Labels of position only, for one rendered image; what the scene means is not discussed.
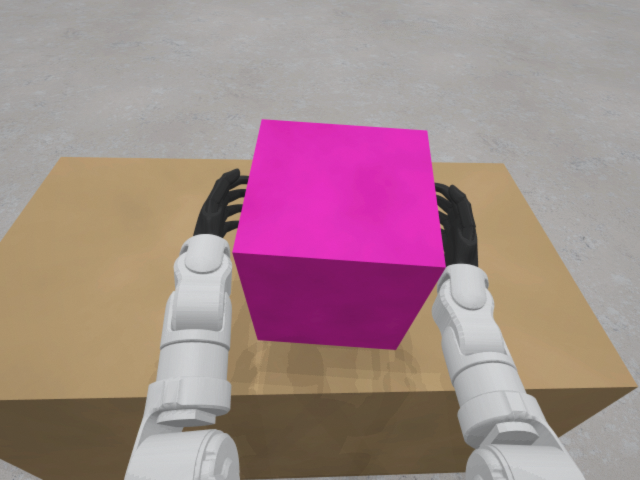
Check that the right robot hand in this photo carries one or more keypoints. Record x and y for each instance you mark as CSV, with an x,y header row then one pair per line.
x,y
459,235

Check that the right robot forearm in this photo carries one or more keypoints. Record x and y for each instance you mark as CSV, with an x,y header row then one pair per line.
x,y
494,406

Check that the carton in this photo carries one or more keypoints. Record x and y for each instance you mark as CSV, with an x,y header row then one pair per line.
x,y
339,240

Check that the robot left upper arm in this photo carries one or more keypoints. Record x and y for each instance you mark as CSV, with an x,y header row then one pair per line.
x,y
192,455

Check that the left robot forearm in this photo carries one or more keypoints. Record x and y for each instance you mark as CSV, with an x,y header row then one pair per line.
x,y
191,387

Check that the robot right upper arm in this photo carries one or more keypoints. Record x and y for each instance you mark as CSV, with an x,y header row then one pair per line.
x,y
520,462

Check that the pedestal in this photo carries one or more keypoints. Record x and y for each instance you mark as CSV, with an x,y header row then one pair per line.
x,y
86,271

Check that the left robot hand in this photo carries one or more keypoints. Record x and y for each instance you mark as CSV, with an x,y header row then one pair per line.
x,y
214,212

